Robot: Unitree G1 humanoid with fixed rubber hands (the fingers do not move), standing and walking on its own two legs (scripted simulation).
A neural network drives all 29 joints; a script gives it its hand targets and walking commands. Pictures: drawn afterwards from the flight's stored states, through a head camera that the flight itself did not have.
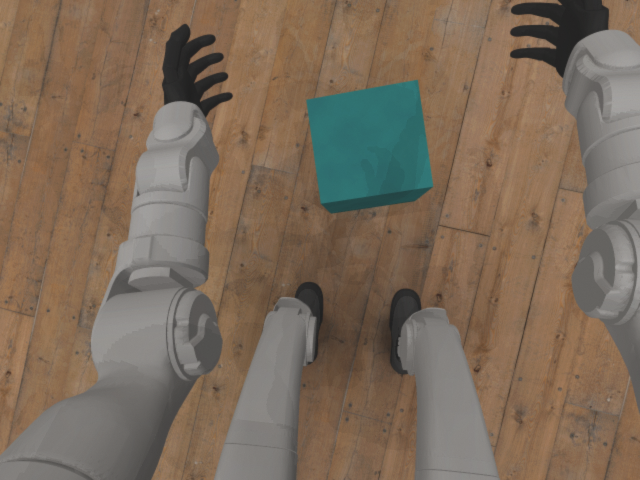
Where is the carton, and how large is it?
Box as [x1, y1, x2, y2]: [306, 80, 432, 213]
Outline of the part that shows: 417,80 306,100 320,201 331,213 412,201 432,186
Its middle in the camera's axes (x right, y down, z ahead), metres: +0.10 -0.18 +0.85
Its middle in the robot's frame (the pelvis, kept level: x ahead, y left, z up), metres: +0.53 +0.01 -0.53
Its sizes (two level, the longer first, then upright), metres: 0.210 0.200 0.250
